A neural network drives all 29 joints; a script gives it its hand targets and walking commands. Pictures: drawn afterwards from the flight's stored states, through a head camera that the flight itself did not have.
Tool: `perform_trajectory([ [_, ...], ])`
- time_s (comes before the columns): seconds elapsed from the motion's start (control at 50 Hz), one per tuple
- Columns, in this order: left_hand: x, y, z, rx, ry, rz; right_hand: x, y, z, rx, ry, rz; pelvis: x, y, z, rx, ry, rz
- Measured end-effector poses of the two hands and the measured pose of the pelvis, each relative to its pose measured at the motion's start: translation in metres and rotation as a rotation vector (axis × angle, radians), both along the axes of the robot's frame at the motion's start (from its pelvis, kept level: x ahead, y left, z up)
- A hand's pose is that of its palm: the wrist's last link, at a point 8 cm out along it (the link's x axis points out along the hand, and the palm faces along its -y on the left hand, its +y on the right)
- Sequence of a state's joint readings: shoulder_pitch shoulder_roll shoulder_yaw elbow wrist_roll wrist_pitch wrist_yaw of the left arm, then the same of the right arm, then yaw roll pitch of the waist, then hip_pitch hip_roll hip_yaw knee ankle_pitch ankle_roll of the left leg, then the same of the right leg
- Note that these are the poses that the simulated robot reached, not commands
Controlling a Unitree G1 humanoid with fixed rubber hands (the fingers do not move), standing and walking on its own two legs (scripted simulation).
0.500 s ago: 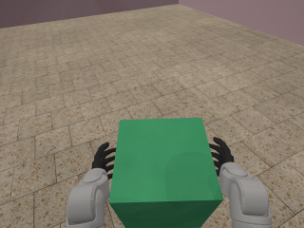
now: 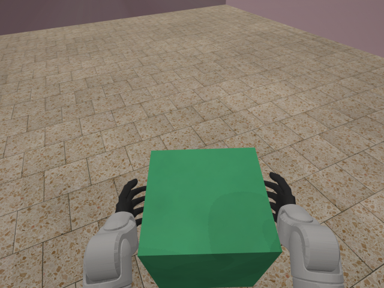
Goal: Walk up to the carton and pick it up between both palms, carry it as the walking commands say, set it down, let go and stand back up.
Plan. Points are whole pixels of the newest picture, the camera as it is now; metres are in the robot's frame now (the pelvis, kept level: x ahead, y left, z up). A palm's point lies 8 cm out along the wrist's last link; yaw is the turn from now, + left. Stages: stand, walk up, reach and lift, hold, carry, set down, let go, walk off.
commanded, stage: carry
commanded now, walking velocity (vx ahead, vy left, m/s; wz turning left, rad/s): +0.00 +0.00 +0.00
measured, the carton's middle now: (204, 222) +0.28 +0.00 +0.03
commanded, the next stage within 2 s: none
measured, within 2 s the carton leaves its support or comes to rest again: neither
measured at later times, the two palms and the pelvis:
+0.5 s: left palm (130, 200) +0.29 +0.14 +0.11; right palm (285, 193) +0.29 -0.16 +0.11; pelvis +0.05 -0.01 +0.00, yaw +0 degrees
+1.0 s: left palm (147, 136) +0.49 +0.14 +0.10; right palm (257, 124) +0.53 -0.16 +0.10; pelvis +0.27 -0.04 +0.01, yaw +4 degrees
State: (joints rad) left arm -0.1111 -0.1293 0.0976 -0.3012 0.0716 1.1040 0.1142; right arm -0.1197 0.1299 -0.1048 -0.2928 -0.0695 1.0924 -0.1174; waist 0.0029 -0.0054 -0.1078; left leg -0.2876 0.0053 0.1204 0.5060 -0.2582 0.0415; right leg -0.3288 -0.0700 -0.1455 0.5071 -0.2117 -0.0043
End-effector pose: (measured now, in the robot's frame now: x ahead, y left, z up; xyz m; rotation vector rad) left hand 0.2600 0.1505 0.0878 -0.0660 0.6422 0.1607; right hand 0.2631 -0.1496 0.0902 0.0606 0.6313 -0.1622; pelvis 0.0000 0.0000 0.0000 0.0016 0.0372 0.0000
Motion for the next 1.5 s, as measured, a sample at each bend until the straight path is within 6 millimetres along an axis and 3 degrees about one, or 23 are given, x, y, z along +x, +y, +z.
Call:
perform_trajectory([
  [0.28, 0.001, 0.000, 0.003, 0.001, -0.009, 0.002, 0.001, 0.000, 0.003, -0.002, -0.009, 0.003, 0.003, -0.001, 0.000, 0.001, -0.001, 0.000],
  [0.4, 0.002, 0.000, 0.015, 0.008, -0.030, 0.011, 0.006, 0.000, 0.014, 0.000, -0.030, 0.017, 0.022, -0.003, 0.002, 0.000, -0.005, -0.002],
  [0.52, 0.032, -0.008, 0.021, 0.013, -0.031, 0.007, 0.034, -0.008, 0.016, 0.006, -0.031, 0.012, 0.056, -0.010, 0.000, -0.001, 0.004, 0.005],
  [0.64, 0.077, -0.007, 0.011, 0.006, -0.005, 0.005, 0.078, -0.007, 0.009, 0.002, -0.005, 0.009, 0.098, -0.009, -0.006, -0.012, 0.027, 0.029],
  [0.72, 0.111, -0.005, 0.006, 0.005, 0.016, 0.001, 0.111, -0.006, 0.003, 0.007, 0.015, 0.000, 0.128, -0.006, -0.007, 0.002, 0.040, 0.001],
  [0.82, 0.161, -0.017, 0.003, 0.005, 0.028, -0.019, 0.155, -0.017, 0.000, 0.016, 0.028, -0.024, 0.172, -0.014, -0.003, -0.029, 0.044, 0.011],
  [0.9, 0.196, -0.022, -0.001, 0.007, 0.008, 0.028, 0.205, -0.022, -0.004, 0.018, 0.008, 0.022, 0.214, -0.029, -0.009, -0.022, 0.020, 0.065],
  [0.98, 0.221, -0.013, 0.006, 0.008, 0.039, 0.104, 0.253, -0.012, 0.003, 0.017, 0.038, 0.098, 0.257, -0.036, 0.004, 0.014, 0.020, 0.068],
  [1.04, 0.252, -0.010, 0.015, 0.015, 0.039, 0.130, 0.289, -0.007, 0.008, 0.024, 0.038, 0.125, 0.292, -0.036, 0.012, 0.040, 0.019, 0.058],
  [1.16, 0.340, -0.011, 0.018, 0.030, 0.018, 0.083, 0.361, -0.010, 0.004, 0.039, 0.017, 0.077, 0.367, -0.025, 0.009, 0.056, 0.020, 0.037],
  [1.32, 0.477, -0.001, -0.007, 0.017, -0.012, -0.018, 0.469, -0.001, -0.015, 0.025, -0.013, -0.022, 0.487, 0.006, -0.020, 0.030, 0.000, -0.033],
  [1.38, 0.519, -0.002, -0.008, 0.003, 0.036, -0.050, 0.501, -0.002, -0.013, 0.012, 0.034, -0.055, 0.522, 0.013, -0.010, 0.026, 0.005, -0.047],
  [1.5, 0.593, -0.002, 0.008, -0.011, 0.037, -0.073, 0.571, -0.002, 0.010, -0.002, 0.036, -0.078, 0.595, 0.016, 0.011, -0.005, 0.006, -0.041],
])
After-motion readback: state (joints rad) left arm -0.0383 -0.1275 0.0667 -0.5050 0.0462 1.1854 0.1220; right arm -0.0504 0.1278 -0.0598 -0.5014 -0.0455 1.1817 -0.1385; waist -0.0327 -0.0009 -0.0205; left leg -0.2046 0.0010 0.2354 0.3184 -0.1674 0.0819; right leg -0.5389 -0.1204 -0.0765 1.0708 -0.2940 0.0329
